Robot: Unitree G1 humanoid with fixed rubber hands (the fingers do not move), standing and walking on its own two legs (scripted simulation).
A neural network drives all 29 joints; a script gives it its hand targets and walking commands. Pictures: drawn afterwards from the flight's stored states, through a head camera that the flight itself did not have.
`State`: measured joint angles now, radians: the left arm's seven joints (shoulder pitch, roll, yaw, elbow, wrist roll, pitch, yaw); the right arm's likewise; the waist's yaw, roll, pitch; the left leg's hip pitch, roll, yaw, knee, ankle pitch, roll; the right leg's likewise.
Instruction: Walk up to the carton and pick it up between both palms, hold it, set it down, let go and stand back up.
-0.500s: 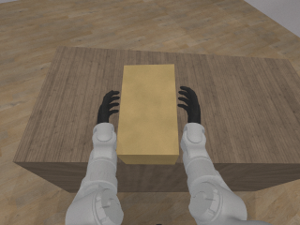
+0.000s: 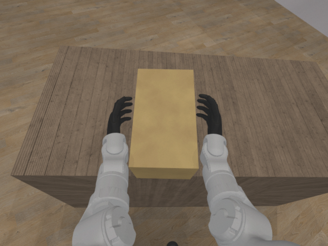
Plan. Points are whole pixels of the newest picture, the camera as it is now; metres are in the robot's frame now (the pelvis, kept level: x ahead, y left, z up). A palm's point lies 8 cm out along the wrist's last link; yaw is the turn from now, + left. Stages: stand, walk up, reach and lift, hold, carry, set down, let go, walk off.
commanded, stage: set down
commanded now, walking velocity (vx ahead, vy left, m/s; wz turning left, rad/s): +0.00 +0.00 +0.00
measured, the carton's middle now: (164, 124) +0.43 -0.01 -0.04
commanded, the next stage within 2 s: none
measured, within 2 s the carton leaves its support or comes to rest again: rests again in 0.54 s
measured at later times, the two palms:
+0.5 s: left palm (113, 131) +0.40 +0.13 -0.03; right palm (205, 137) +0.38 -0.12 -0.02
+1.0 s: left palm (93, 121) +0.40 +0.18 +0.02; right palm (223, 121) +0.40 -0.15 +0.03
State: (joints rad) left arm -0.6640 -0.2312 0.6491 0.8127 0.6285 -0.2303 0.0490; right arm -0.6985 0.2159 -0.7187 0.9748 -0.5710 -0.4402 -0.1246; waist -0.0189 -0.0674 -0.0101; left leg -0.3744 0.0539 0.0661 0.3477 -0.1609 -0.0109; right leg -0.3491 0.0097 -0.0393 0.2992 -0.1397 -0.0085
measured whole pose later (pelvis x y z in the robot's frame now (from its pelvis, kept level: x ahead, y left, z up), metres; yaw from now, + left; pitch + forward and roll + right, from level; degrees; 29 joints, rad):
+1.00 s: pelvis -0.04 +0.01 -0.04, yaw +0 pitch +21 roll -2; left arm -1.02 0.16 -0.02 1.55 -0.18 -0.41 0.15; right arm -1.01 -0.17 -0.04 1.51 0.24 -0.35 -0.09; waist -0.02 -0.01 -0.25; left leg -0.82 0.06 0.05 0.71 -0.27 0.00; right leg -0.78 0.00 -0.05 0.65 -0.24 0.00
